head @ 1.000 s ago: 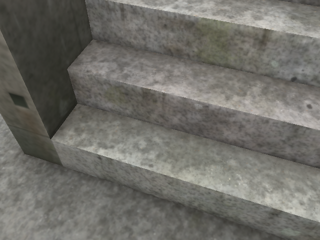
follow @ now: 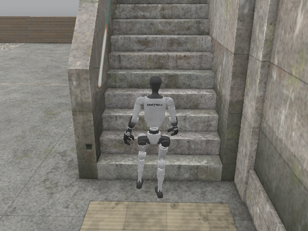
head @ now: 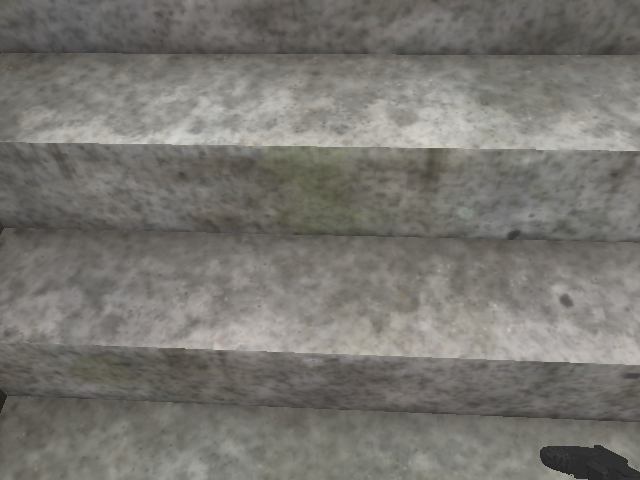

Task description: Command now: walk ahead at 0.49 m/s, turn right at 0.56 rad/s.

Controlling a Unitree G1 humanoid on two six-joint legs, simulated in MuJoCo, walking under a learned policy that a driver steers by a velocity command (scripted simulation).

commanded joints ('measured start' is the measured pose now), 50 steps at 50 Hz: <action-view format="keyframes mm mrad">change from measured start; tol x64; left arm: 1 -94 82 13 -117 8 8 12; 29 -652 -182 -91 -649 75 84 -2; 50 110 -20 -62 196 127 -27 -109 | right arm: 1 152 -55 -6 -18 3 46 -5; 50 76 29 0 -9 40 42 191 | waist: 1 -76 -197 -196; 50 -178 -37 -80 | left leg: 1 245 -78 107 91 -42 12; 7 853 288 -271 -438 875 215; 12 556 276 -206 -552 -56 307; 31 570 217 256 -909 738 258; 34 654 250 224 -229 1919 213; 36 128 -106 71 611 76 98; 50 -819 -98 -28 1609 366 363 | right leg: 1 -34 -272 233 20 534 -123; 5 177 -220 267 241 838 -44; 8 -536 14 96 1086 -488 91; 11 -806 -118 1 1516 -359 162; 24 -1389 -134 -55 1794 -459 42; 35 342 -164 111 516 -260 -118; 37 204 -464 757 31 -341 -109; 50 -138 -280 -189 -65 -39 85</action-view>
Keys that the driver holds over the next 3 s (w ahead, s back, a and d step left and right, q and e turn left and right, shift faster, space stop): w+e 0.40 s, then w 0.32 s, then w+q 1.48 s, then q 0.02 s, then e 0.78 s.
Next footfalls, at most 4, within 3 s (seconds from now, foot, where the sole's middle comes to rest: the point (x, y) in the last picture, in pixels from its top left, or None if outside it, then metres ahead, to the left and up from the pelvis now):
0.12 left None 0.14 0.11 -0.78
0.66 right None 0.36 -0.25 -0.57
1.20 left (445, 313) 0.59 -0.13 -0.36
1.62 right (634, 110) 0.83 -0.41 -0.15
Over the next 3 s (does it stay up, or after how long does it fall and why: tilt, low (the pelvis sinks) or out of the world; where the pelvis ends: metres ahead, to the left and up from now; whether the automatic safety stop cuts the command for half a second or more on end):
stays up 1.17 -0.23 0.92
